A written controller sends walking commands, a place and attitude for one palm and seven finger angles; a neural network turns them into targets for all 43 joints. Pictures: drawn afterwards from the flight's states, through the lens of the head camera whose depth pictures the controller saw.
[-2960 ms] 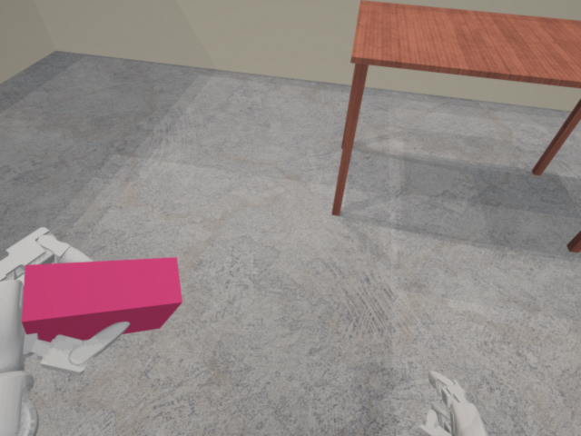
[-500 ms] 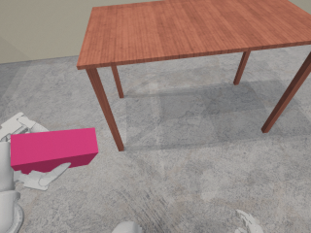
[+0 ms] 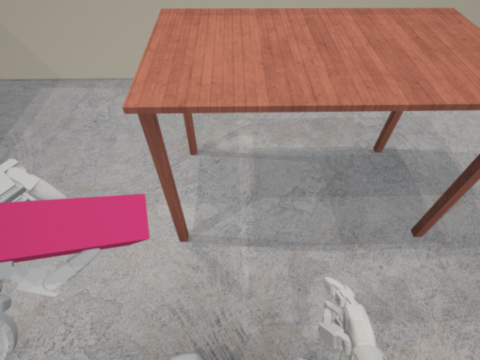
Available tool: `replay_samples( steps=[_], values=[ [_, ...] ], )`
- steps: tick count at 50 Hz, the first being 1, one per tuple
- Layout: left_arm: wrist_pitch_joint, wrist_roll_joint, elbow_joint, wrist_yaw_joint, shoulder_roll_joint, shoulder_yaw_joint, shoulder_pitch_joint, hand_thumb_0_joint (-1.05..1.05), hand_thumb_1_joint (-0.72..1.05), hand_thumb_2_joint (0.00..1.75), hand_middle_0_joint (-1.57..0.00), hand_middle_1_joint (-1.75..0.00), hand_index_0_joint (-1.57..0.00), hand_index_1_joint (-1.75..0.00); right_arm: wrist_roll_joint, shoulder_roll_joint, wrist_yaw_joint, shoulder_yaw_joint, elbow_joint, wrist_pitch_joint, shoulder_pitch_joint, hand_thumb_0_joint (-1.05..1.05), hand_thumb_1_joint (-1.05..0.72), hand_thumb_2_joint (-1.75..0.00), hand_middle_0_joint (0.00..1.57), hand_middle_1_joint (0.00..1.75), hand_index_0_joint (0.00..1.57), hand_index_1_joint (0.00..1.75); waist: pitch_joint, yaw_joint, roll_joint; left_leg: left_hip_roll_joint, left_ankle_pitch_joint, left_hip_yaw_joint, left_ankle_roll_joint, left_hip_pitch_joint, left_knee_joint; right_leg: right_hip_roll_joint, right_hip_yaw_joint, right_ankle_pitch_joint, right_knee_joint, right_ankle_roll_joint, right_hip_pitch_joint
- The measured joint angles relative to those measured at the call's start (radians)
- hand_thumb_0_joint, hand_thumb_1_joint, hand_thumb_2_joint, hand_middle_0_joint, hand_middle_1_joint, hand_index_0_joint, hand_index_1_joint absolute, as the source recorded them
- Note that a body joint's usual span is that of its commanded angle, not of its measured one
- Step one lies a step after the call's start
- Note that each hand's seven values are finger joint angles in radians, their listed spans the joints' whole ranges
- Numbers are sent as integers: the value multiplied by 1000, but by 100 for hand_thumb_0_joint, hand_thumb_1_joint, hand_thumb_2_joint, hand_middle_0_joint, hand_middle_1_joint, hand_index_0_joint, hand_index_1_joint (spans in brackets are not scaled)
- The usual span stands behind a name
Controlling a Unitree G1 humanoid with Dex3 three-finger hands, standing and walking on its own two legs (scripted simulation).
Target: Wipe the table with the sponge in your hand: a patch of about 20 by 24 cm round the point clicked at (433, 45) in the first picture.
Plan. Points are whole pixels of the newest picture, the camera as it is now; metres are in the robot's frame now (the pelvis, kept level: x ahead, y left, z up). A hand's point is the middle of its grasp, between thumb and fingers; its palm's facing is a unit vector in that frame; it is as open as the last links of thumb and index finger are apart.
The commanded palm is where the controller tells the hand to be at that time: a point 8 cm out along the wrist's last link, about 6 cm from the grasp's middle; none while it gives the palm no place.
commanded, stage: turn to face it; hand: left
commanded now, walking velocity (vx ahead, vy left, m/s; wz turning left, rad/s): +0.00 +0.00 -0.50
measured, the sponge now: (98, 226) +0.22 +0.20 +0.18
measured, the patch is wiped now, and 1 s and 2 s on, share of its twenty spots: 0.00 0.00 0.00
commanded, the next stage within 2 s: take the last steps up to it in 0.50 s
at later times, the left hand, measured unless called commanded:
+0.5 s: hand (139, 221) +0.23 +0.15 +0.19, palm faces +0.21 -0.86 -0.45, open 9.2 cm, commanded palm +0.18 +0.20 +0.19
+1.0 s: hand (162, 253) +0.20 +0.11 +0.18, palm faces +0.14 -0.86 -0.50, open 9.2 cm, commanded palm +0.16 +0.17 +0.19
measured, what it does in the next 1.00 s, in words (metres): steps on the spot: right foot, then left foot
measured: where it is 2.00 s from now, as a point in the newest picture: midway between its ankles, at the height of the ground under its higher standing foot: outside the picture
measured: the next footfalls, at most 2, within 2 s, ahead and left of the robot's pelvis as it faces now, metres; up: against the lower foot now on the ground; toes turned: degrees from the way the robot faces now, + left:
right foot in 0.06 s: +0.08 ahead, -0.12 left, +0.00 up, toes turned -9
left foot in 0.50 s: +0.01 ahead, +0.10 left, +0.00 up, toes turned -7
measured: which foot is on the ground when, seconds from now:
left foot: down 0.00-0.08, up 0.10-0.48, down 0.50-0.76, up 0.78-1.00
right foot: up 0.00-0.04, down 0.06-0.54, up 0.56-0.70, down 0.72-1.00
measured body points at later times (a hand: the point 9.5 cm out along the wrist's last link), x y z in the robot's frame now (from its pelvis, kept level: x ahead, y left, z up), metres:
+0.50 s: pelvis -0.03 -0.04 +0.01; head -0.02 -0.05 +0.46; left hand +0.21 +0.19 +0.21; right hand +0.06 -0.35 -0.07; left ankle -0.03 +0.10 -0.73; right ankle +0.04 -0.11 -0.73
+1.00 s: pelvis -0.07 -0.06 +0.02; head -0.06 -0.08 +0.46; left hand +0.18 +0.16 +0.21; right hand +0.00 -0.33 -0.09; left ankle -0.01 +0.08 -0.68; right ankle -0.06 -0.14 -0.73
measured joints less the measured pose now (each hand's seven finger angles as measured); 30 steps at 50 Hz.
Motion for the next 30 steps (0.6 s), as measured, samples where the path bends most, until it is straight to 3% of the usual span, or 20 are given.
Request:
replay_samples(
  steps=[3, 5, 8, 10, 12, 17, 21, 25, 27, 30],
  values=[
    [11, 0, 67, -5, 7, 7, -24, 0, -43, 102, -84, -137, -84, -137, 3, -2, 2, 9, -4, -5, 11, 1, -90, -90, 20, 30, 21, 30, -12, 20, 30, 31, -27, 10, -29, -10, 51, 17, -14, 67, -138, 2, 66],
    [27, 7, 121, -7, -13, -4, -59, 0, -43, 102, -84, -137, -84, -137, 6, -24, 1, 5, 5, 0, 7, 1, -90, -90, 20, 30, 21, 30, -6, 17, 62, 54, -106, -7, -41, -33, 128, 40, -21, 133, -134, -63, 66],
    [60, 3, 163, -7, -54, -29, -80, 0, -43, 102, -84, -137, -84, -137, 5, -65, -5, -10, 43, 23, -8, 1, -90, -90, 20, 30, 21, 30, -6, 9, 46, -24, -258, -97, -54, -111, 384, 44, 10, 108, -124, -115, 44],
    [66, -1, 155, -6, -66, -39, -60, 0, -43, 102, -84, -137, -84, -137, 3, -92, -11, -21, 54, 42, -17, 2, -91, -90, 20, 30, 21, 30, -1, -12, 26, -66, -256, -126, -64, -143, 518, 51, 35, 136, -165, -120, 49],
    [56, -2, 131, -7, -56, -42, -27, 0, -43, 102, -84, -137, -84, -137, 2, -114, -16, -37, 52, 55, -15, 2, -91, -90, 20, 30, 21, 30, -3, -41, 8, -89, -236, -137, -69, -151, 559, 61, 52, 170, -212, -126, 54],
    [14, -7, 60, -10, 24, -8, 50, 0, -43, 102, -84, -137, -84, -137, 4, -159, -27, -85, 29, 73, 24, 2, -91, -90, 20, 29, 20, 30, -33, -88, -32, -105, -225, -135, -60, -88, 383, 89, 83, 237, -299, -140, 48],
    [-1, -8, 47, -5, 61, 28, 73, 0, -43, 102, -84, -137, -84, -137, 13, -187, -31, -108, 17, 86, 61, 2, -91, -90, 19, 29, 20, 30, -60, -93, -47, -113, -240, -135, -39, -10, 191, 111, 104, 275, -334, -142, 31],
    [11, -3, 56, -3, 41, 22, 57, 0, -43, 102, -84, -137, -84, -137, 17, -195, -33, -108, 6, 96, 91, 2, -91, -90, 19, 29, 20, 30, -78, -88, -41, -105, -188, -128, -9, 97, -51, 138, 108, 301, -342, -133, 12],
    [15, 4, 68, -5, 30, 12, 38, 0, -43, 102, -84, -137, -84, -137, 16, -177, -37, -103, 7, 99, 94, 2, -91, -90, 19, 29, 20, 30, -68, -77, -52, -101, -86, -117, -7, 109, -81, 142, 118, 269, -305, -107, -2],
    [24, 20, 102, -9, 9, 0, 30, 0, -43, 102, -84, -137, -84, -137, 11, -133, -40, -86, 10, 83, 107, 2, -91, -90, 19, 29, 20, 30, -74, -60, -42, -79, -84, -99, -16, 110, -63, 136, 100, 85, -78, -50, -54]
  ],
)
